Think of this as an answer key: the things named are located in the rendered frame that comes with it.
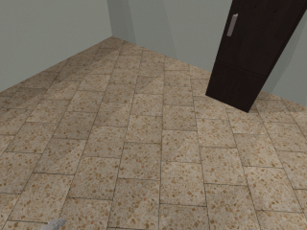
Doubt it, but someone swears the left robot hand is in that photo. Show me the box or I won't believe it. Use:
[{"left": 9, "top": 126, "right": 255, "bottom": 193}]
[{"left": 40, "top": 218, "right": 66, "bottom": 230}]

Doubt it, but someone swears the handle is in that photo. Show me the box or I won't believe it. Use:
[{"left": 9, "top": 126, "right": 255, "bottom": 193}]
[{"left": 227, "top": 13, "right": 238, "bottom": 36}]

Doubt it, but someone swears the cupboard door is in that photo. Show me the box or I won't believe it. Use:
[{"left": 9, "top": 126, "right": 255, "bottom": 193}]
[{"left": 218, "top": 0, "right": 307, "bottom": 76}]

